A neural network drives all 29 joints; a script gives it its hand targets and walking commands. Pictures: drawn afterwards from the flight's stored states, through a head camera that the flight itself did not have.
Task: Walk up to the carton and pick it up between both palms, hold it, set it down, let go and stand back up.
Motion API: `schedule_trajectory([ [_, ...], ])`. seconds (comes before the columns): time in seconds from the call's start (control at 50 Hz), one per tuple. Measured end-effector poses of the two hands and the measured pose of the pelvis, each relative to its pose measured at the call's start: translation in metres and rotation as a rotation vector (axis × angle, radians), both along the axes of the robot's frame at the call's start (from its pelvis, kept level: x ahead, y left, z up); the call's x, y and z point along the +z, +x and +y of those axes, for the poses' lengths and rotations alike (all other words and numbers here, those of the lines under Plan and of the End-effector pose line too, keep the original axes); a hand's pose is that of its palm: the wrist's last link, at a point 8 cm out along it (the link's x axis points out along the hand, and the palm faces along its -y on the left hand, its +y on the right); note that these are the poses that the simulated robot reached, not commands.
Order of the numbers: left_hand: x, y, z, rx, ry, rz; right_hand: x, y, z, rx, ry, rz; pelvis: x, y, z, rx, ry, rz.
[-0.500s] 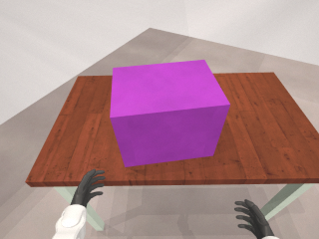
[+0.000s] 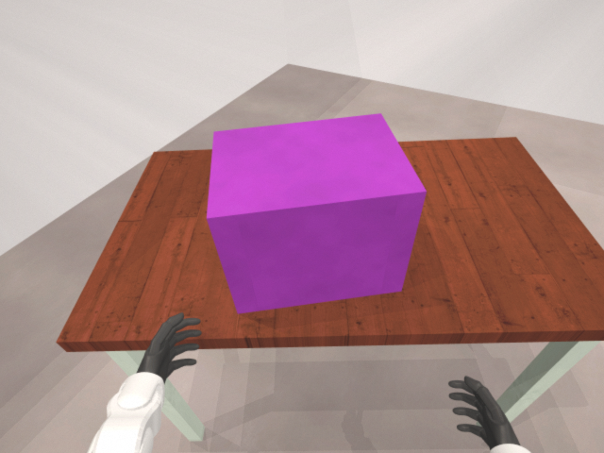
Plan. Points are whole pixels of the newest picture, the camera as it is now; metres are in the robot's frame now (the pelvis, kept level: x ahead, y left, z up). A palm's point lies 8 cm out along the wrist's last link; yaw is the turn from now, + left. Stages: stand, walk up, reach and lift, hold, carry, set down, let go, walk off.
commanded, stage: stand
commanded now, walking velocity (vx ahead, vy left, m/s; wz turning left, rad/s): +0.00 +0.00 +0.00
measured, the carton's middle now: (309, 213) +0.48 +0.03 +0.04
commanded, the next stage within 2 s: none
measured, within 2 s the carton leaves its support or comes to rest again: neither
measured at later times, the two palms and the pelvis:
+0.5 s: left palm (143, 403) +0.18 +0.25 -0.04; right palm out of the picture +0.07 -0.25 -0.09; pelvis -0.02 +0.01 -0.01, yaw +1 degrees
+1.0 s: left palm out of the picture +0.03 +0.30 -0.13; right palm out of the picture +0.08 -0.21 -0.09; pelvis -0.03 +0.04 -0.01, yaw +2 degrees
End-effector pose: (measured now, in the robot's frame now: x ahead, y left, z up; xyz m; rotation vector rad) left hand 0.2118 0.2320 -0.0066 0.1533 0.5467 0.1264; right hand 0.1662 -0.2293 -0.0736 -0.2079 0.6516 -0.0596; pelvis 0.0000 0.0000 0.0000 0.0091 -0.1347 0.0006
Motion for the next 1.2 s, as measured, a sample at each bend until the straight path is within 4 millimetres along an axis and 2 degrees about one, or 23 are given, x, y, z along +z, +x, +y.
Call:
schedule_trajectory([
  [0.06,-0.001,-0.001,0.001,0.001,-0.014,-0.017,0.007,-0.001,-0.004,0.014,-0.025,-0.030,-0.002,-0.003,-0.001,0.005,0.000,0.002],
  [0.1,-0.004,-0.003,0.001,-0.024,0.012,-0.041,0.005,-0.006,-0.011,-0.002,-0.046,0.001,-0.003,-0.004,-0.003,0.017,-0.007,0.036],
  [0.28,-0.011,-0.008,0.004,-0.089,0.049,-0.136,-0.008,-0.065,-0.040,-0.080,-0.120,0.212,-0.005,-0.013,-0.001,0.024,-0.019,0.091],
  [0.36,-0.011,-0.008,0.006,-0.116,0.062,-0.137,-0.011,-0.080,-0.040,-0.111,-0.105,0.224,-0.007,-0.015,0.004,0.023,-0.021,0.088],
  [0.44,-0.016,-0.013,0.010,-0.116,0.066,-0.112,-0.016,-0.091,-0.030,-0.122,-0.076,0.227,-0.008,-0.017,0.009,0.023,-0.022,0.082],
  [0.52,-0.047,-0.040,0.024,-0.079,0.073,0.042,-0.021,-0.104,-0.019,-0.125,-0.058,0.253,-0.009,-0.022,0.013,0.021,-0.023,0.081],
  [0.64,-0.095,-0.106,0.045,-0.016,0.056,0.293,-0.024,-0.122,-0.011,-0.114,-0.078,0.329,-0.010,-0.031,0.019,0.023,-0.027,0.088],
  [0.72,-0.114,-0.142,0.053,0.012,0.038,0.401,-0.022,-0.121,-0.008,-0.103,-0.105,0.343,-0.010,-0.034,0.024,0.023,-0.032,0.089],
  [0.82,-0.122,-0.165,0.060,0.035,0.023,0.450,-0.017,-0.106,-0.001,-0.087,-0.118,0.301,-0.011,-0.034,0.032,0.024,-0.035,0.087],
  [0.98,-0.123,-0.177,0.067,0.049,0.024,0.466,-0.016,-0.085,0.017,-0.062,-0.098,0.241,-0.012,-0.032,0.040,0.026,-0.036,0.088],
  [1.2,-0.124,-0.183,0.073,0.045,0.038,0.508,-0.022,-0.092,0.021,-0.068,-0.094,0.283,-0.011,-0.030,0.045,0.028,-0.032,0.095],
])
